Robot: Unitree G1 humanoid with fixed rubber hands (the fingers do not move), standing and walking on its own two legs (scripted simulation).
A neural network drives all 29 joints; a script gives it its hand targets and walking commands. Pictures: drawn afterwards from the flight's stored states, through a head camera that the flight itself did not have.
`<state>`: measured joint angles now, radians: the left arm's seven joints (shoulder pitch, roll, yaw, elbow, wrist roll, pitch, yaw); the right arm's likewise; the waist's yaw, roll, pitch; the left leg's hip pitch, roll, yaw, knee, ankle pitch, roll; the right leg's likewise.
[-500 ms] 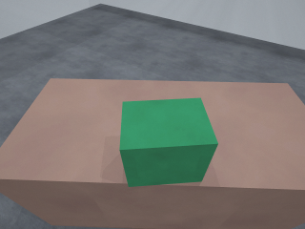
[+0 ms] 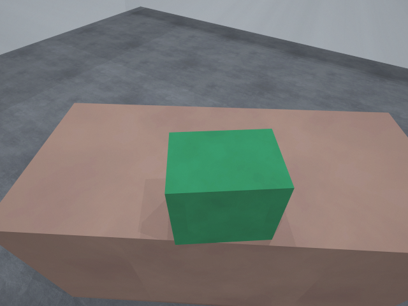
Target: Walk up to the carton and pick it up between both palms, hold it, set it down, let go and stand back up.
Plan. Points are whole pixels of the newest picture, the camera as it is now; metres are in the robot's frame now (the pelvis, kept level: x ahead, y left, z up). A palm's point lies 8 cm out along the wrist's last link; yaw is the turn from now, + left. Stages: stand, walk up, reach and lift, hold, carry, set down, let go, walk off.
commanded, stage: walk up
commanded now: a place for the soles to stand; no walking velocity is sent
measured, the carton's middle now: (222, 188) +0.41 -0.02 -0.03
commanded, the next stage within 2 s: reach and lift in 0.10 s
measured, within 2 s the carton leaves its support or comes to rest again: neither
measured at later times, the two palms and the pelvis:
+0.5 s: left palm (111, 298) +0.19 +0.22 -0.11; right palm out of the picture +0.14 -0.28 -0.10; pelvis -0.01 -0.02 -0.02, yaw -4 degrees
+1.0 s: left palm (99, 301) +0.18 +0.23 -0.08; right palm out of the picture +0.15 -0.24 -0.08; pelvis +0.02 +0.00 +0.00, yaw -6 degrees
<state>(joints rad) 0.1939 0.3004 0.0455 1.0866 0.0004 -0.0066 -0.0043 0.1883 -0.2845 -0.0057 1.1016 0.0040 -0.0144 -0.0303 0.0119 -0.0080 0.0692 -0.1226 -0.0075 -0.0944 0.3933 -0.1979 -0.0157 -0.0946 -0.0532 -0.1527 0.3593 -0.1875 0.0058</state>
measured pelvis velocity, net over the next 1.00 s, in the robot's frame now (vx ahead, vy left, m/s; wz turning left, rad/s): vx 0.02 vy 0.00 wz -0.11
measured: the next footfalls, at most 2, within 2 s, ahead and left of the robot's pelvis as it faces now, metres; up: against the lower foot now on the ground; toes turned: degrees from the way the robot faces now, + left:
none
